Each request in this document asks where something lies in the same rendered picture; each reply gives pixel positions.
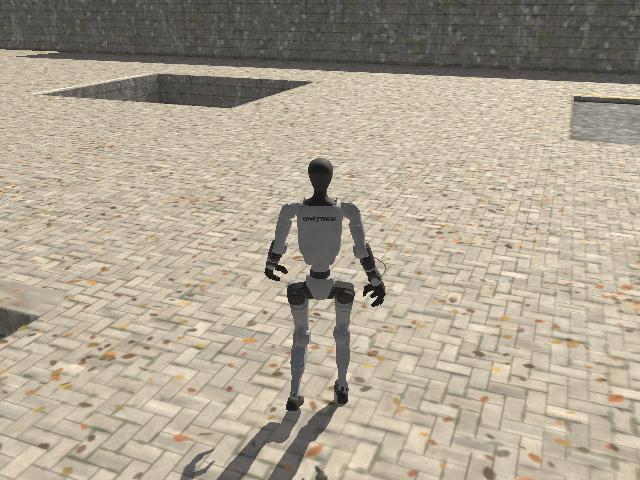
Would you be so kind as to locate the left robot forearm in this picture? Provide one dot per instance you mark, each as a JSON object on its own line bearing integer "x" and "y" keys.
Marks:
{"x": 273, "y": 258}

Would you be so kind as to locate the robot left upper arm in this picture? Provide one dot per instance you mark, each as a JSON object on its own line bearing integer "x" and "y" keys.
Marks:
{"x": 288, "y": 211}

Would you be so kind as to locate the robot right upper arm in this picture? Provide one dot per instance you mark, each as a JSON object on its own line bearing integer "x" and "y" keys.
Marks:
{"x": 351, "y": 212}

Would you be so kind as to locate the right robot foot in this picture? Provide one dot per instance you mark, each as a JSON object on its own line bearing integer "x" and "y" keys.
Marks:
{"x": 342, "y": 395}

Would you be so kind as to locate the robot left hand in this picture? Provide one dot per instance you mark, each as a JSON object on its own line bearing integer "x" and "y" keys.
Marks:
{"x": 270, "y": 275}

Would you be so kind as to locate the robot right hand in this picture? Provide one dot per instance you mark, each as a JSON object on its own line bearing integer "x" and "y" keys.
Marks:
{"x": 378, "y": 291}

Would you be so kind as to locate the right robot forearm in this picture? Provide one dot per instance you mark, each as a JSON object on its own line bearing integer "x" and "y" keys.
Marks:
{"x": 370, "y": 268}

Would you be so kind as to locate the right robot thigh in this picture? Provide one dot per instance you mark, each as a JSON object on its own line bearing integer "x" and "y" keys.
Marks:
{"x": 343, "y": 295}

